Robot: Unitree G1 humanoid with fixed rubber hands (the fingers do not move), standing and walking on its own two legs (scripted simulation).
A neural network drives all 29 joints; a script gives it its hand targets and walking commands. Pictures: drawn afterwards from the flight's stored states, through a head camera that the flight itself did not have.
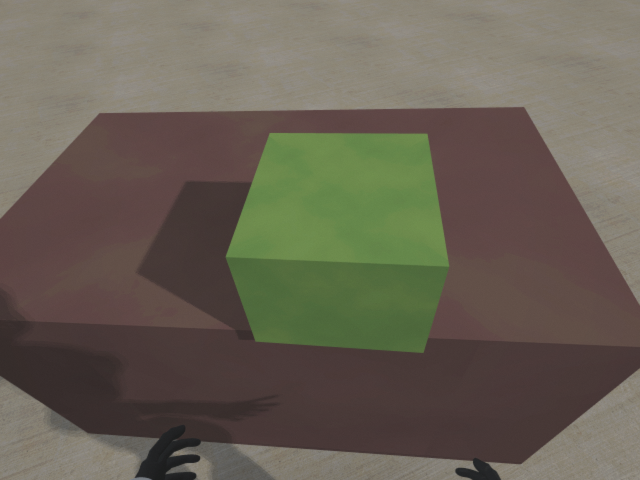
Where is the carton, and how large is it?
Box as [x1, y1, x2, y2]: [226, 133, 448, 352]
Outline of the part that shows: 270,133 226,254 226,259 255,341 423,352 448,268 447,255 427,134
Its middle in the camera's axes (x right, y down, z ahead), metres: +0.04 -0.01 +0.65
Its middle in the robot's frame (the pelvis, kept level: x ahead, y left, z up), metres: +0.50 +0.01 +0.01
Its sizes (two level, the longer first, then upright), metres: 0.296 0.276 0.216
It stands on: a pedestal, 0.68 m high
